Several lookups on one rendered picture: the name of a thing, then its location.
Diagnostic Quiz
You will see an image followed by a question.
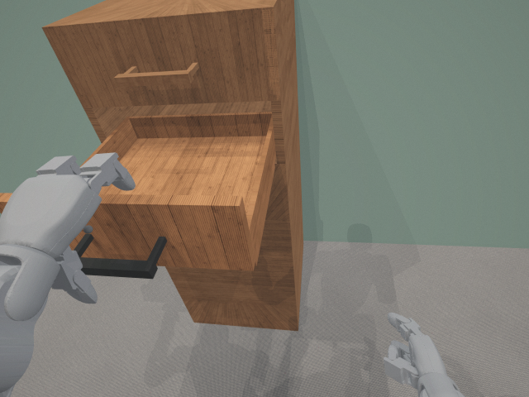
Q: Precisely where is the left robot hand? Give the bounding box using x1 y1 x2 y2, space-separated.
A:
0 152 136 304

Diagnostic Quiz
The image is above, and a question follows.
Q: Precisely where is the handle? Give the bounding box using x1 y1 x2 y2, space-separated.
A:
114 70 193 88
74 234 167 279

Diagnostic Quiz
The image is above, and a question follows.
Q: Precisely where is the left robot forearm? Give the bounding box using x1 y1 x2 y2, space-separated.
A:
0 244 60 397

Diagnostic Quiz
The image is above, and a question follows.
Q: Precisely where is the right robot hand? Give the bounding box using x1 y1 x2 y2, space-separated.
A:
384 313 447 389

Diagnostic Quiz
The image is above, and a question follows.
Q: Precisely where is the cabinet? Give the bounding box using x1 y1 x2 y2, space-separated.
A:
42 0 303 331

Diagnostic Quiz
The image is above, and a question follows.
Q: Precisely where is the drawer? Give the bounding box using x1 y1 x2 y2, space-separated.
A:
0 112 276 271

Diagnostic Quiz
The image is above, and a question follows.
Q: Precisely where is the right robot forearm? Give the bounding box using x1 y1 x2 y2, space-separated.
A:
417 373 465 397

